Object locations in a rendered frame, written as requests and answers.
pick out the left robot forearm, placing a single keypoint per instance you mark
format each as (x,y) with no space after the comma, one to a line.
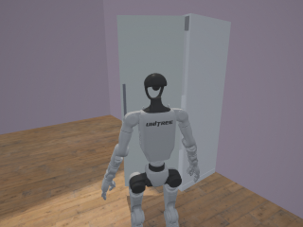
(113,166)

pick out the humanoid robot torso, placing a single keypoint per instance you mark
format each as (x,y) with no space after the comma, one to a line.
(157,141)

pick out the robot left shin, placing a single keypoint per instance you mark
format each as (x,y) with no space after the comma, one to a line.
(133,221)

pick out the handle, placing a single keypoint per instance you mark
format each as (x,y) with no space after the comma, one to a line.
(124,99)

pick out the left robot upper arm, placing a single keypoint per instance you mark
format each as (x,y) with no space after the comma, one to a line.
(130,120)

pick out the right robot upper arm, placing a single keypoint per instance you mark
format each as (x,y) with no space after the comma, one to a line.
(185,128)

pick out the fridge door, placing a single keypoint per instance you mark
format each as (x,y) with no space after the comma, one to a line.
(149,44)

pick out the robot right hand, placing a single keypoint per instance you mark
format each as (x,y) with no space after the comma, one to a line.
(194,169)

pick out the right robot forearm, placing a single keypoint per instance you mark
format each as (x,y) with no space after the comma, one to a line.
(192,155)

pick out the robot left hand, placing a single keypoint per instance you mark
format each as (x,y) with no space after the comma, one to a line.
(105,186)

